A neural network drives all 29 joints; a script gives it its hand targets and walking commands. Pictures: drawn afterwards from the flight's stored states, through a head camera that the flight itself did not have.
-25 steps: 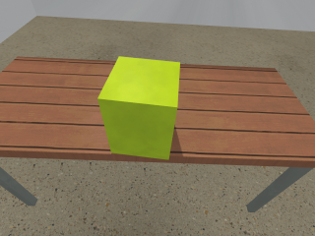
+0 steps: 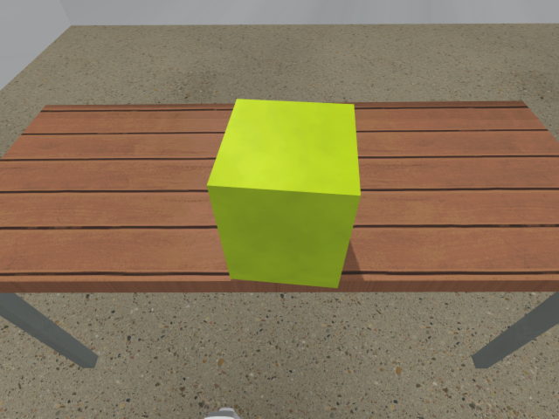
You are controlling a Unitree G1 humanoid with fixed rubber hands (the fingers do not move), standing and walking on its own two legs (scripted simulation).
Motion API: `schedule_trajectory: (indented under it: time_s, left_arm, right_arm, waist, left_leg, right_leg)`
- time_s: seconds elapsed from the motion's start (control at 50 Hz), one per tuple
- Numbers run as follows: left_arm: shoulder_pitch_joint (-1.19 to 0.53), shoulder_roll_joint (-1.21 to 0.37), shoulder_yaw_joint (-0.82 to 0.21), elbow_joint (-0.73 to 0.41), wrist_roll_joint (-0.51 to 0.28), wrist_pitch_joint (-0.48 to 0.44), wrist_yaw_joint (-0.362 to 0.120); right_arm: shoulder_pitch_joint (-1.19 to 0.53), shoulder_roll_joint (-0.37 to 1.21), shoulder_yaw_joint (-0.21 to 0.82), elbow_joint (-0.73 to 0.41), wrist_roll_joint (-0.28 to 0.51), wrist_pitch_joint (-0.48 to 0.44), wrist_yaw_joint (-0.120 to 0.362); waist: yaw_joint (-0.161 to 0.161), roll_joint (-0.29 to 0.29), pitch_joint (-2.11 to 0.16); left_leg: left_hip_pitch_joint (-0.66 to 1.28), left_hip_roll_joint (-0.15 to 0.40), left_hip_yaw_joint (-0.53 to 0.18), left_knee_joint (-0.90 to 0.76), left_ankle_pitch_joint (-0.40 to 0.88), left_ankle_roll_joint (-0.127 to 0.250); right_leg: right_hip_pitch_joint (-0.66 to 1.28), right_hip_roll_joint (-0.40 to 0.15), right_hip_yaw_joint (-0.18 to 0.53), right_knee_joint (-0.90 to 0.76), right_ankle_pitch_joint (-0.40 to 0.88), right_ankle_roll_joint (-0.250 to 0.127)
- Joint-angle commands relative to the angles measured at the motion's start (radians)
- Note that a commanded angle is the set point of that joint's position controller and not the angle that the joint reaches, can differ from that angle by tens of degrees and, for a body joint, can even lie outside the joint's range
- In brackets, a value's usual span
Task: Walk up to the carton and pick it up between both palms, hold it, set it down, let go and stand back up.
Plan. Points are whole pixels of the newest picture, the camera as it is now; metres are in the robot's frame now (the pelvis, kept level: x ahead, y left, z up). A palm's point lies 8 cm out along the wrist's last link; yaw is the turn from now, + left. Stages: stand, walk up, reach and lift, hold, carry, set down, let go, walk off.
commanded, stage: walk up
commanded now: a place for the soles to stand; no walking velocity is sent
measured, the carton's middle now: (288, 196) +0.48 +0.01 +0.03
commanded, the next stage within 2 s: none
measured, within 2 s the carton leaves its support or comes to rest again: neither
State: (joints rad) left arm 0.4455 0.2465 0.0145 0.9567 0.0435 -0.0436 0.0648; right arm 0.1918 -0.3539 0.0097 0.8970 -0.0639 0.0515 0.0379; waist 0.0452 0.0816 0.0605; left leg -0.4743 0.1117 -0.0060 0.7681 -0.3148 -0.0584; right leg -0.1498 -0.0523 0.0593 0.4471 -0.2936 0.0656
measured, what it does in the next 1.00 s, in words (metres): steps on the spot, turning right: left foot, then right foot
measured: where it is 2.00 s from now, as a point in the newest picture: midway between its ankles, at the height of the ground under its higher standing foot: outside the picture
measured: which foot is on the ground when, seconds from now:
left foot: up 0.00-0.04, down 0.06-1.00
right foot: down 0.00-0.06, up 0.08-0.36, down 0.38-1.00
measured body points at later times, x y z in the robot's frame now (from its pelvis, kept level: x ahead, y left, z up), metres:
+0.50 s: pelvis +0.03 +0.06 +0.00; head +0.04 +0.05 +0.45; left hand +0.13 +0.31 -0.13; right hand +0.07 -0.21 -0.14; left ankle +0.09 +0.17 -0.73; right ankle +0.02 -0.04 -0.73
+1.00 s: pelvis +0.04 +0.04 +0.00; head +0.05 +0.03 +0.45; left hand +0.16 +0.29 -0.13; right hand +0.01 -0.24 -0.14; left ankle +0.09 +0.17 -0.73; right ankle +0.02 -0.05 -0.73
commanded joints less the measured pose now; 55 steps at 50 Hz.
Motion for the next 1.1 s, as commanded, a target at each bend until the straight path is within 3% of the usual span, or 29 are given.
schedule_trajectory:
  time_s: [0.0,0.02,0.04,0.06,0.08,0.1,0.14,0.18,0.24,0.32,0.34,0.36,0.38,0.4,0.42,0.5,0.56,0.62,0.78,0.8,0.86,0.9,0.92,0.96,0.98,1.0,1.02,1.04,1.08]
  left_arm:
    - [-0.066,0.157,0.022,-0.099,0.009,0.008,-0.037]
    - [-0.007,0.097,0.001,-0.099,0.004,0.012,-0.044]
    - [0.051,0.04,-0.021,-0.113,-0.008,0.019,-0.045]
    - [0.09,0.061,-0.013,-0.102,-0.026,0.042,-0.029]
    - [0.079,0.087,-0.007,-0.1,-0.025,0.055,-0.022]
    - [0.055,0.095,-0.011,-0.1,-0.023,0.056,-0.021]
    - [0.067,0.098,-0.011,-0.079,-0.022,0.048,-0.024]
    - [0.06,0.094,-0.006,-0.072,-0.016,0.042,-0.026]
    - [-0.008,0.104,0.006,-0.089,-0.013,0.052,-0.029]
    - [-0.022,0.1,0.016,-0.098,-0.011,0.059,-0.042]
    - [-0.023,0.107,0.018,-0.098,-0.011,0.056,-0.047]
    - [-0.04,0.132,0.024,-0.102,-0.012,0.053,-0.051]
    - [-0.089,0.17,0.032,-0.108,-0.027,0.051,-0.054]
    - [-0.129,0.189,0.033,-0.105,-0.054,0.052,-0.054]
    - [-0.166,0.181,0.025,-0.101,-0.058,0.054,-0.055]
    - [-0.185,0.139,0.003,-0.094,-0.044,0.051,-0.058]
    - [-0.146,0.125,-0.001,-0.076,-0.037,0.051,-0.067]
    - [-0.148,0.136,-0.002,-0.062,-0.035,0.049,-0.066]
    - [-0.169,0.156,-0.006,-0.043,-0.04,0.039,-0.061]
    - [-0.186,0.175,0.001,-0.054,-0.02,0.048,-0.069]
    - [-0.197,0.143,-0.002,-0.073,-0.003,0.063,-0.078]
    - [-0.17,0.137,0.002,-0.077,0.004,0.065,-0.081]
    - [-0.154,0.135,0.003,-0.076,0.005,0.064,-0.082]
    - [-0.133,0.142,0.007,-0.076,0.006,0.058,-0.085]
    - [-0.13,0.156,0.011,-0.074,0.002,0.055,-0.086]
    - [-0.114,0.188,0.017,-0.068,-0.013,0.053,-0.085]
    - [-0.112,0.214,0.022,-0.068,-0.033,0.052,-0.08]
    - [-0.114,0.213,0.023,-0.06,-0.043,0.057,-0.072]
    - [-0.108,0.187,0.021,-0.059,-0.03,0.063,-0.052]
  right_arm:
    - [0.167,-0.053,-0.025,0.01,0.03,-0.032,-0.013]
    - [0.216,-0.105,-0.041,0.019,0.029,-0.037,-0.022]
    - [0.217,-0.162,-0.049,-0.005,0.035,-0.038,-0.032]
    - [0.145,-0.197,-0.05,-0.015,0.059,-0.025,-0.046]
    - [0.076,-0.17,-0.045,-0.03,0.069,-0.016,-0.055]
    - [0.038,-0.13,-0.036,-0.031,0.07,-0.013,-0.057]
    - [0.016,-0.093,-0.022,-0.045,0.054,-0.024,-0.059]
    - [0.02,-0.065,-0.016,-0.047,0.041,-0.037,-0.052]
    - [0.018,-0.07,-0.019,-0.051,0.036,-0.048,-0.057]
    - [-0.039,-0.088,-0.019,-0.077,0.038,-0.045,-0.058]
    - [-0.033,-0.075,-0.012,-0.077,0.041,-0.043,-0.053]
    - [-0.008,-0.052,-0.002,-0.077,0.042,-0.042,-0.049]
    - [0.027,-0.01,0.012,-0.072,0.052,-0.041,-0.047]
    - [0.033,0.005,0.017,-0.06,0.061,-0.033,-0.055]
    - [0.047,0.007,0.016,-0.052,0.055,-0.03,-0.059]
    - [0.09,-0.046,0.008,-0.027,0.046,-0.062,-0.06]
    - [0.062,-0.077,0.001,-0.023,0.047,-0.067,-0.064]
    - [0.044,-0.066,0.004,-0.02,0.049,-0.061,-0.059]
    - [0.073,-0.052,0.005,-0.001,0.047,-0.062,-0.055]
    - [0.122,-0.061,-0.008,0.0,0.037,-0.062,-0.064]
    - [0.156,-0.123,-0.033,0.018,0.033,-0.056,-0.083]
    - [0.116,-0.123,-0.038,0.007,0.028,-0.055,-0.087]
    - [0.099,-0.116,-0.035,0.002,0.026,-0.056,-0.086]
    - [0.085,-0.093,-0.026,-0.004,0.022,-0.055,-0.075]
    - [0.077,-0.078,-0.019,-0.007,0.023,-0.053,-0.067]
    - [0.06,-0.052,-0.009,-0.013,0.028,-0.048,-0.062]
    - [0.065,-0.015,0.004,-0.019,0.038,-0.043,-0.061]
    - [0.071,-0.003,0.009,-0.017,0.04,-0.037,-0.066]
    - [0.084,-0.003,0.011,-0.009,0.043,-0.036,-0.072]
  waist:
    - [-0.088,-0.161,-0.068]
    - [-0.097,-0.029,-0.111]
    - [-0.078,0.128,-0.13]
    - [-0.05,0.146,-0.107]
    - [-0.04,0.123,-0.042]
    - [-0.035,0.099,0.014]
    - [-0.025,0.082,0.017]
    - [-0.032,0.063,-0.036]
    - [-0.039,0.038,-0.044]
    - [-0.005,0.032,-0.042]
    - [-0.001,0.003,-0.039]
    - [-0.013,-0.067,-0.034]
    - [-0.049,-0.172,-0.029]
    - [-0.054,-0.191,-0.005]
    - [-0.068,-0.195,0.031]
    - [-0.074,-0.156,-0.044]
    - [-0.04,-0.084,-0.046]
    - [-0.036,-0.047,-0.005]
    - [-0.053,-0.079,-0.039]
    - [-0.07,-0.097,-0.049]
    - [-0.083,-0.001,-0.015]
    - [-0.064,0.03,0.002]
    - [-0.051,0.028,0.004]
    - [-0.035,-0.014,0.006]
    - [-0.032,-0.068,0.013]
    - [-0.022,-0.158,0.02]
    - [-0.026,-0.214,0.029]
    - [-0.02,-0.226,0.06]
    - [-0.01,-0.228,0.039]
  left_leg:
    - [0.437,-0.082,0.082,-0.283,0.264,0.035]
    - [0.544,-0.001,-0.007,-0.303,0.301,0.042]
    - [0.478,0.212,-0.285,-0.431,0.225,0.094]
    - [0.299,0.273,-0.386,-0.53,-0.049,0.194]
    - [0.194,0.28,-0.403,-0.58,-0.212,0.223]
    - [0.167,0.243,-0.324,-0.576,-0.209,0.218]
    - [0.203,0.205,-0.223,-0.506,0.027,0.209]
    - [0.24,0.211,-0.173,-0.445,0.231,0.227]
    - [0.248,0.238,-0.143,-0.4,0.339,0.242]
    - [0.136,0.233,-0.089,-0.368,0.231,0.212]
    - [0.109,0.199,-0.055,-0.345,0.169,0.181]
    - [0.081,0.145,-0.008,-0.302,0.086,0.144]
    - [0.106,0.045,0.073,-0.24,-0.024,0.102]
    - [0.244,-0.041,0.113,-0.171,-0.08,0.089]
    - [0.299,-0.047,0.098,-0.182,-0.085,0.093]
    - [0.331,0.04,0.031,-0.319,0.121,0.125]
    - [0.25,0.104,-0.032,-0.398,0.034,0.153]
    - [0.227,0.096,-0.016,-0.427,-0.003,0.147]
    - [0.312,0.073,0.052,-0.377,0.065,0.137]
    - [0.356,0.097,0.018,-0.391,0.019,0.154]
    - [0.369,0.263,-0.127,-0.501,-0.112,0.245]
    - [0.325,0.318,-0.127,-0.503,-0.059,0.273]
    - [0.304,0.312,-0.105,-0.484,-0.023,0.266]
    - [0.242,0.24,-0.021,-0.418,0.03,0.209]
    - [0.202,0.171,0.052,-0.367,0.019,0.165]
    - [0.195,0.07,0.134,-0.263,0.005,0.117]
    - [0.169,-0.026,0.161,-0.173,-0.051,0.081]
    - [0.12,-0.052,0.139,-0.126,-0.171,0.076]
    - [0.014,-0.054,0.077,-0.054,-0.259,0.093]
  right_leg:
    - [-0.26,-0.048,0.028,0.14,0.17,-0.132]
    - [-0.341,0.014,0.005,0.255,0.0,-0.09]
    - [-0.356,0.075,-0.014,0.388,-0.3,-0.049]
    - [-0.286,0.066,0.009,0.483,-0.439,-0.057]
    - [-0.272,0.03,0.024,0.546,-0.41,-0.058]
    - [-0.279,0.011,0.032,0.546,-0.358,-0.06]
    - [-0.268,-0.01,0.031,0.474,-0.283,-0.059]
    - [-0.216,0.001,0.008,0.413,-0.246,-0.06]
    - [-0.182,0.003,-0.005,0.333,-0.169,-0.064]
    - [-0.033,0.011,-0.019,0.121,0.054,-0.092]
    - [0.001,0.003,0.013,0.059,0.112,-0.109]
    - [0.01,-0.043,0.106,0.005,0.146,-0.132]
    - [-0.06,-0.108,0.227,-0.063,0.12,-0.168]
    - [-0.248,-0.141,0.259,-0.131,0.003,-0.218]
    - [-0.317,-0.129,0.248,-0.167,-0.073,-0.227]
    - [-0.188,-0.032,0.127,-0.056,0.139,-0.157]
    - [-0.11,0.003,0.098,0.003,0.117,-0.135]
    - [-0.116,0.004,0.109,-0.007,0.11,-0.13]
    - [-0.149,-0.012,0.144,-0.037,0.176,-0.126]
    - [-0.189,0.007,0.124,0.006,0.115,-0.118]
    - [-0.286,0.038,0.04,0.158,-0.058,-0.077]
    - [-0.269,0.006,0.028,0.209,-0.106,-0.066]
    - [-0.246,-0.006,0.03,0.187,-0.085,-0.061]
    - [-0.154,-0.011,0.055,0.067,0.021,-0.06]
    - [-0.108,-0.013,0.088,-0.012,0.081,-0.069]
    - [-0.111,-0.05,0.181,-0.105,0.129,-0.084]
    - [-0.116,-0.106,0.302,-0.184,0.162,-0.118]
    - [-0.097,-0.137,0.333,-0.221,0.191,-0.15]
    - [0.057,-0.148,0.301,-0.2,0.334,-0.19]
